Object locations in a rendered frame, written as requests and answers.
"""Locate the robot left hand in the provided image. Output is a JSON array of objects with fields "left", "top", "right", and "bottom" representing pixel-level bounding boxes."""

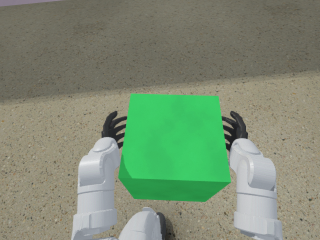
[{"left": 101, "top": 111, "right": 127, "bottom": 149}]

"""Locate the robot right hand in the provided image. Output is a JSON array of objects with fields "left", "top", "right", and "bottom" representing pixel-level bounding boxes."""
[{"left": 221, "top": 111, "right": 248, "bottom": 152}]

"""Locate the carton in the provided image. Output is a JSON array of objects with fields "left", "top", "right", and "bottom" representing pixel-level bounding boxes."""
[{"left": 118, "top": 93, "right": 231, "bottom": 202}]

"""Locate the robot left forearm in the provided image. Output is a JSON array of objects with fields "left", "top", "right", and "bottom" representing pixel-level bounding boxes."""
[{"left": 71, "top": 137, "right": 121, "bottom": 240}]

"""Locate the robot right forearm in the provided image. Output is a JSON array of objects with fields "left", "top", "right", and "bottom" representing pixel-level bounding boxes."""
[{"left": 228, "top": 138, "right": 283, "bottom": 240}]

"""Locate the robot left thigh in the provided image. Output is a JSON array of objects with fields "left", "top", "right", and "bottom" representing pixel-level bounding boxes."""
[{"left": 118, "top": 211, "right": 160, "bottom": 240}]

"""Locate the robot left shin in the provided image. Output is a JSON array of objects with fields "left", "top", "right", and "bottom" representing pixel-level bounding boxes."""
[{"left": 142, "top": 207, "right": 162, "bottom": 240}]

